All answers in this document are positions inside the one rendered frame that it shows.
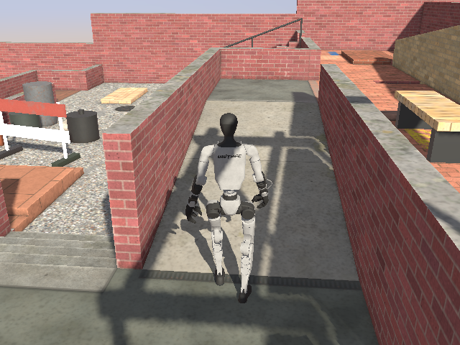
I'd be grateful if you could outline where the humanoid robot torso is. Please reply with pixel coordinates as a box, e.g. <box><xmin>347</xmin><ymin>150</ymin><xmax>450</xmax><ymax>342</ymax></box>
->
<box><xmin>213</xmin><ymin>141</ymin><xmax>246</xmax><ymax>216</ymax></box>

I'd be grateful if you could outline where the left robot foot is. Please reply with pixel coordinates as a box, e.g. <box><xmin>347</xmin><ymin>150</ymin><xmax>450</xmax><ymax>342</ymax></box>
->
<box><xmin>215</xmin><ymin>268</ymin><xmax>225</xmax><ymax>285</ymax></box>

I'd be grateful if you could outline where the left robot upper arm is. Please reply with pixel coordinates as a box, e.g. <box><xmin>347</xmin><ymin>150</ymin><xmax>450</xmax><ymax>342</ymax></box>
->
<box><xmin>195</xmin><ymin>144</ymin><xmax>214</xmax><ymax>185</ymax></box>

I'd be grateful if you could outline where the right robot upper arm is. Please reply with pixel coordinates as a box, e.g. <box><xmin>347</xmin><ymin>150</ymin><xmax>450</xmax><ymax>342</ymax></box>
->
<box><xmin>244</xmin><ymin>144</ymin><xmax>264</xmax><ymax>183</ymax></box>

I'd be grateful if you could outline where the right robot forearm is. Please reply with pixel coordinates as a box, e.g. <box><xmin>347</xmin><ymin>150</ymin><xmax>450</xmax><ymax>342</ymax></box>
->
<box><xmin>256</xmin><ymin>172</ymin><xmax>268</xmax><ymax>197</ymax></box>

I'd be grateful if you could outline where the left robot forearm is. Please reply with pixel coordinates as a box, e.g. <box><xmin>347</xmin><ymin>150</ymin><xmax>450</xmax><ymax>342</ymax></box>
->
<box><xmin>188</xmin><ymin>175</ymin><xmax>203</xmax><ymax>207</ymax></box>

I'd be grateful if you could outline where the left robot hand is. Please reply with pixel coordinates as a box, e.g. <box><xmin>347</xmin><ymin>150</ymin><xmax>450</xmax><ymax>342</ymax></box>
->
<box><xmin>185</xmin><ymin>204</ymin><xmax>202</xmax><ymax>223</ymax></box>

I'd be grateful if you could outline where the right robot hand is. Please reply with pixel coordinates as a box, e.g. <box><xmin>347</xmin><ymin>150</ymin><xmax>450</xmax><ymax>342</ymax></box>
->
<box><xmin>252</xmin><ymin>194</ymin><xmax>269</xmax><ymax>208</ymax></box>

